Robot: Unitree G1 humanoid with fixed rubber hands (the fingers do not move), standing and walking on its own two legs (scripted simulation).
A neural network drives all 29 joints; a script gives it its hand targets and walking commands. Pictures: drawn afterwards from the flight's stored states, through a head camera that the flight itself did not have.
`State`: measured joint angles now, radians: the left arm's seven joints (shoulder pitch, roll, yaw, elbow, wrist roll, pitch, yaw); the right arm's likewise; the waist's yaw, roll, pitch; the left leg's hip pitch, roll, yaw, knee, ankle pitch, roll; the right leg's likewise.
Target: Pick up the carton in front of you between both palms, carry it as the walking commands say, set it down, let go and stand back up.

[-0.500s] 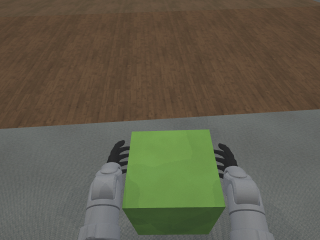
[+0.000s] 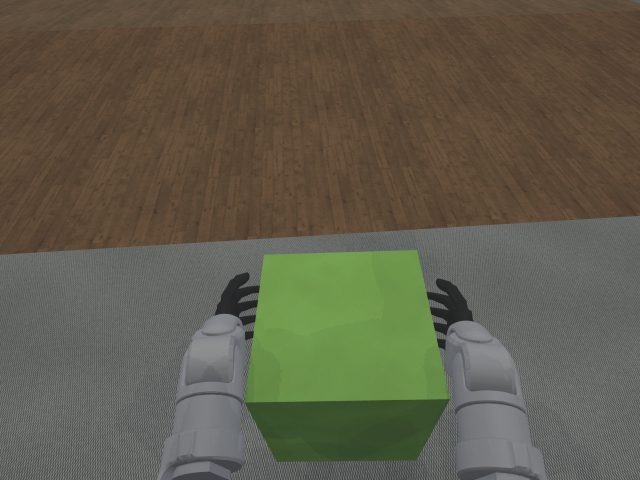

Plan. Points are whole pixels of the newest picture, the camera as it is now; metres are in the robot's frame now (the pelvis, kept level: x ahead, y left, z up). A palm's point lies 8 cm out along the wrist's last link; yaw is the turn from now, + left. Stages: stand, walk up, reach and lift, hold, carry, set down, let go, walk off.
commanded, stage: hold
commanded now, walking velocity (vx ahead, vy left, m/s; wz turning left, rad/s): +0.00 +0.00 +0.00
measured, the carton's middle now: (343, 361) +0.29 +0.00 -0.02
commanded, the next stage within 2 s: carry in 0.26 s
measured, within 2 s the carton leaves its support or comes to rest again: neither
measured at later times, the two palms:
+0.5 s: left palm (221, 296) +0.33 +0.17 +0.07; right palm (442, 299) +0.33 -0.13 +0.07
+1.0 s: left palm (225, 195) +0.55 +0.20 +0.08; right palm (397, 193) +0.55 -0.10 +0.09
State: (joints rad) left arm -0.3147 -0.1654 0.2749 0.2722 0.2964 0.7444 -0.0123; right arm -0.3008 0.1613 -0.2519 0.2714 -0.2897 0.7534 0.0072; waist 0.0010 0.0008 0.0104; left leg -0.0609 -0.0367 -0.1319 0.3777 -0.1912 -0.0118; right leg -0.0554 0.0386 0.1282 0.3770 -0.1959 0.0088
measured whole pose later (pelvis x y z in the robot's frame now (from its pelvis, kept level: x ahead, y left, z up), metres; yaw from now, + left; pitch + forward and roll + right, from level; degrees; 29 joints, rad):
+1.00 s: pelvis +0.30 +0.05 -0.03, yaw -1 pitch +4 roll +1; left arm -0.07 -0.13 0.08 -0.52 0.05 1.24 0.13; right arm -0.06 0.13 -0.06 -0.50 -0.05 1.23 -0.13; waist 0.03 -0.05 -0.14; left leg -0.48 0.04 0.24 0.56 -0.14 0.05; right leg -0.04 -0.12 -0.14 0.55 -0.50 0.05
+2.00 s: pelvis +0.98 +0.05 -0.03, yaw -1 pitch +2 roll +1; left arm -0.02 -0.13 0.06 -0.56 0.07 1.21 0.10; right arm -0.01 0.13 -0.03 -0.54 -0.06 1.21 -0.13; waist -0.01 -0.05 -0.10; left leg -0.50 0.04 0.26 0.57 -0.11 0.08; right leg 0.04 -0.11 -0.19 0.60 -0.50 0.03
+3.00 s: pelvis +1.63 +0.03 -0.02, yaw -2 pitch +5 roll +2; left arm -0.66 -0.06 0.30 -0.17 0.02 1.22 0.15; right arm -0.66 0.10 -0.26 -0.16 -0.05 1.22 -0.18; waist -0.04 -0.03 0.04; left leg -0.59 -0.02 0.18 0.70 -0.28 0.11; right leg -0.22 -0.03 -0.08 0.94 -0.50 -0.03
